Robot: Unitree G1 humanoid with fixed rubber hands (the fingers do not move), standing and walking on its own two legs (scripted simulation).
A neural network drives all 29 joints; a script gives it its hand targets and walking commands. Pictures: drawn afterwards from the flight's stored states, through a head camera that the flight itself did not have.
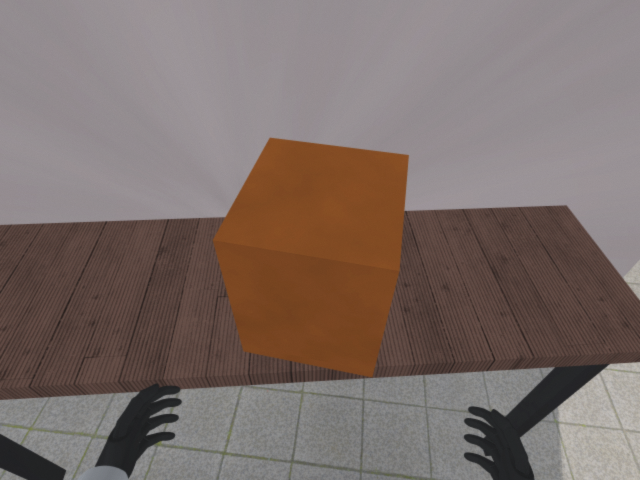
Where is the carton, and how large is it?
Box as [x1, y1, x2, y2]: [213, 138, 408, 376]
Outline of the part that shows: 269,138 213,239 243,350 372,376 399,270 408,155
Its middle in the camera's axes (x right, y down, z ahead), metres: +0.00 +0.03 +0.56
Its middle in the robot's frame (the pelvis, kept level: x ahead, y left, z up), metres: +0.41 +0.03 +0.05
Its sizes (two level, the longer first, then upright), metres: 0.210 0.200 0.250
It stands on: a table, 0.70 m high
